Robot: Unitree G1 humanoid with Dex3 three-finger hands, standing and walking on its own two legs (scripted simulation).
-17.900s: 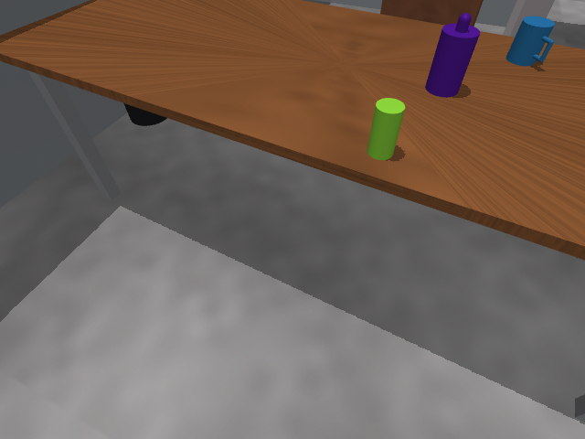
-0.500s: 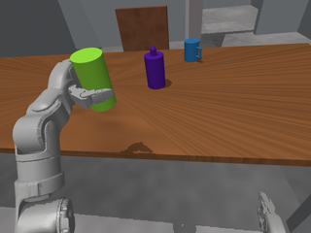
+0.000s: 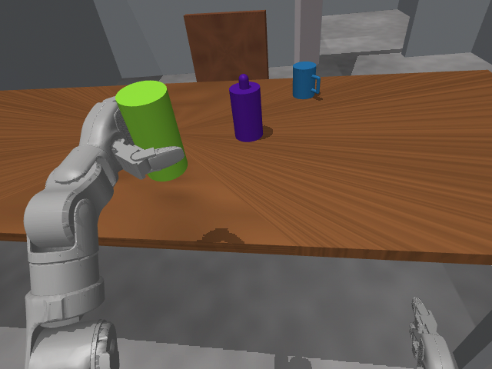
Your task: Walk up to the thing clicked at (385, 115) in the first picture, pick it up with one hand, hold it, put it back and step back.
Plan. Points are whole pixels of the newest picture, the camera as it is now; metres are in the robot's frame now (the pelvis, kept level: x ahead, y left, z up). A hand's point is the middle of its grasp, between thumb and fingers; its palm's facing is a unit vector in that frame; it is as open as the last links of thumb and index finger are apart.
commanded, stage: hold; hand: left
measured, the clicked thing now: (155, 134) +0.31 +0.13 +0.29
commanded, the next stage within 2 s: crouch in 0.76 s
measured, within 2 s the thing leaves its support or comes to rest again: neither
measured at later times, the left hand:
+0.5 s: hand (156, 126) +0.34 +0.14 +0.29, palm faces -0.02 -1.00 -0.02, open 9.6 cm
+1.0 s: hand (154, 121) +0.34 +0.14 +0.30, palm faces -0.01 -1.00 +0.00, open 9.6 cm
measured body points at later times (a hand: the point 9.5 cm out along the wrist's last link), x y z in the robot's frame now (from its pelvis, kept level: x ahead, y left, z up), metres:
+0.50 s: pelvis +0.00 +0.00 +0.00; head -0.05 -0.04 +0.45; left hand +0.33 +0.19 +0.30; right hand +0.18 -0.26 -0.06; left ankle +0.02 +0.14 -0.72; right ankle +0.03 -0.15 -0.72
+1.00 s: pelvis +0.00 +0.00 +0.00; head -0.05 -0.04 +0.45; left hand +0.33 +0.19 +0.30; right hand +0.17 -0.26 -0.06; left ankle +0.02 +0.14 -0.72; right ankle +0.03 -0.15 -0.72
